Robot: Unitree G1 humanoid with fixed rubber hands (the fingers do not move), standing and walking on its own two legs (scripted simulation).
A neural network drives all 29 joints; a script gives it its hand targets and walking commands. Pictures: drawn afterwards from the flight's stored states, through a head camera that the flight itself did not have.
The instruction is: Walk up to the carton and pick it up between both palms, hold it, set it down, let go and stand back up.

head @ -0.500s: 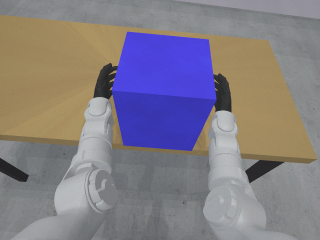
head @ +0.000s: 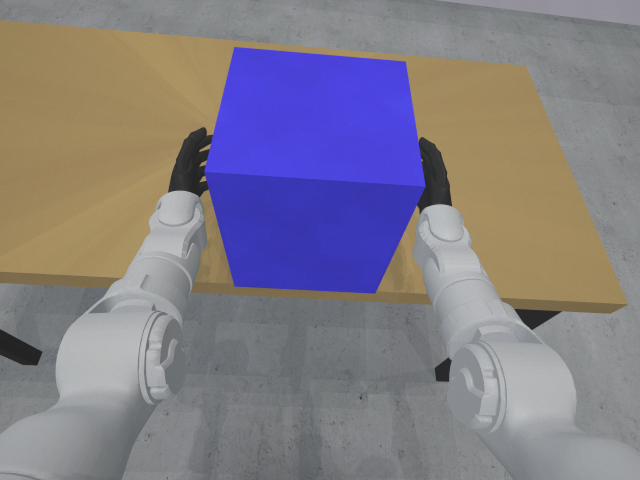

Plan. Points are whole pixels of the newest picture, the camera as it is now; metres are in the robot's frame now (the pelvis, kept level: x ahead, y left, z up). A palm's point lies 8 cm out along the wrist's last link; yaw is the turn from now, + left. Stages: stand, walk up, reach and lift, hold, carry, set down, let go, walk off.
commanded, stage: set down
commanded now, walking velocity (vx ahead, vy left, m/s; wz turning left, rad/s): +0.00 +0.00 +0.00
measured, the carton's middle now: (312, 183) +0.48 +0.04 +0.05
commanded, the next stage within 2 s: none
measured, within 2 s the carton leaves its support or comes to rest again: neither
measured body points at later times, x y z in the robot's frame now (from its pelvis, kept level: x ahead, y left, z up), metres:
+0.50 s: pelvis -0.03 -0.01 -0.01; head +0.05 +0.01 +0.43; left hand +0.47 +0.22 +0.12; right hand +0.47 -0.18 +0.13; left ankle -0.01 +0.11 -0.74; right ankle -0.02 -0.11 -0.74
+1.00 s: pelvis -0.04 -0.03 -0.01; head +0.02 +0.01 +0.44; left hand +0.46 +0.24 +0.21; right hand +0.47 -0.17 +0.22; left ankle -0.01 +0.11 -0.74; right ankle -0.02 -0.11 -0.74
